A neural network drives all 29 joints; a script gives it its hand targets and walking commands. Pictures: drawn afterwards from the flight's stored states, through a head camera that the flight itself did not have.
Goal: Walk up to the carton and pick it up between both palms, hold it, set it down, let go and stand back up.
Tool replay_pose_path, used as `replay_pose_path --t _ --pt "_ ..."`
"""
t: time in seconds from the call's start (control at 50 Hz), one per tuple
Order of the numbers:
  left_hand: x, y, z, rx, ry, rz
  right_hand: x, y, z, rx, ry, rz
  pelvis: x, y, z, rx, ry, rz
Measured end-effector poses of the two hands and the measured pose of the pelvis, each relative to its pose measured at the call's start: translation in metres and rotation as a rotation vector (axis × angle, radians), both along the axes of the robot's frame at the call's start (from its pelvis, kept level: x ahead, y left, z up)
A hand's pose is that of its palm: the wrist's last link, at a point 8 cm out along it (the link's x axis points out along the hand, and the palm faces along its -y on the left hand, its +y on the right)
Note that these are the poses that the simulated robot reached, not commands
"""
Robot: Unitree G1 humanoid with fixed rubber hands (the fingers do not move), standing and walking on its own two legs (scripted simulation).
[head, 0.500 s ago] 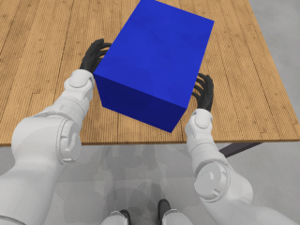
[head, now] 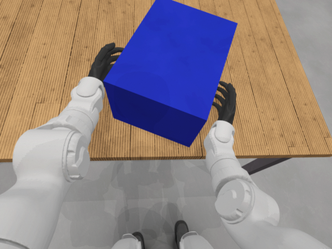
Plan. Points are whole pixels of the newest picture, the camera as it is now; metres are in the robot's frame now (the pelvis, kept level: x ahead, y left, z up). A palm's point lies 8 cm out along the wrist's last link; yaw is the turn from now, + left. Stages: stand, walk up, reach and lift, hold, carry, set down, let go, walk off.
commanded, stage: reach and lift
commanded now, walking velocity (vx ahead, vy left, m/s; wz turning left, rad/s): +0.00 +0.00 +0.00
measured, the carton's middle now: (174, 71) +0.54 -0.04 +0.02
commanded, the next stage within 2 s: none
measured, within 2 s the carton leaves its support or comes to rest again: leaves its support in 1.04 s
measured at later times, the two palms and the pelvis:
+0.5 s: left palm (99, 77) +0.49 +0.14 +0.05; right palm (225, 117) +0.41 -0.16 +0.01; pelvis +0.00 -0.01 +0.00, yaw +0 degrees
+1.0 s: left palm (104, 82) +0.47 +0.13 +0.06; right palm (231, 117) +0.41 -0.17 +0.02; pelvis -0.01 -0.01 +0.00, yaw +1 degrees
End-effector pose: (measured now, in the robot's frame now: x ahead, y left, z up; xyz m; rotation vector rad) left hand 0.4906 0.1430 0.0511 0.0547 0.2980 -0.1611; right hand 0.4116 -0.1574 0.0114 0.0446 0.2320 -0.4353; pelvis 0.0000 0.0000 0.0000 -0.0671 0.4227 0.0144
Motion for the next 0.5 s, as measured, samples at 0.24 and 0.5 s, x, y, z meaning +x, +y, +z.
replay_pose_path --t 0.24,0.5 --pt "-0.0002 -0.0001 0.0000 0.003 -0.006 0.000 -0.0003 -0.0008 -0.0012 -0.001 -0.013 0.010 0.0002 -0.0010 0.0001 0.000 0.001 0.001" --pt "-0.0015 -0.0008 0.0012 0.042 -0.022 -0.007 -0.0005 -0.0026 -0.0016 0.001 -0.019 0.022 -0.0010 -0.0054 0.0003 0.000 0.003 0.006"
